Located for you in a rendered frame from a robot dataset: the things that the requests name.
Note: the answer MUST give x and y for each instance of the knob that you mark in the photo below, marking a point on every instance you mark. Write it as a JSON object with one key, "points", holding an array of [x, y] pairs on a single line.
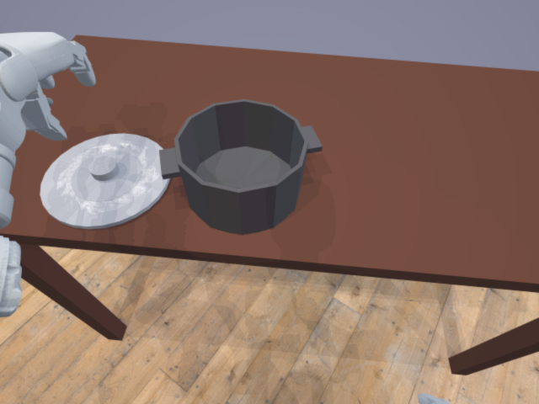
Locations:
{"points": [[103, 168]]}

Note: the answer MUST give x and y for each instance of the table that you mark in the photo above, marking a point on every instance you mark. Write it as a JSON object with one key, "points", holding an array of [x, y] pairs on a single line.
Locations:
{"points": [[429, 172]]}

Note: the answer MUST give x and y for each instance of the left robot hand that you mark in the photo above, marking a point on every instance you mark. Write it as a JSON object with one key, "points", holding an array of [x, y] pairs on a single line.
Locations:
{"points": [[49, 53]]}

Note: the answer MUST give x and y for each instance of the lid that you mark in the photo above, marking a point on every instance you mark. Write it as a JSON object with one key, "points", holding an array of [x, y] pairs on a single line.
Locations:
{"points": [[72, 196]]}

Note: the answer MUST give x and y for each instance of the robot left upper arm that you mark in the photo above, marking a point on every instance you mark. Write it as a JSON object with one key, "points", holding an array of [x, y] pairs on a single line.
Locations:
{"points": [[10, 276]]}

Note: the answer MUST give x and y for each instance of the left robot forearm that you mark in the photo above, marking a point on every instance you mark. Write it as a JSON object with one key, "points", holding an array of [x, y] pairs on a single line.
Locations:
{"points": [[18, 80]]}

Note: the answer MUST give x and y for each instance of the pot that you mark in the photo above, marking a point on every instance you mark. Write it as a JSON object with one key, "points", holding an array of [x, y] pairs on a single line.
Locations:
{"points": [[241, 163]]}

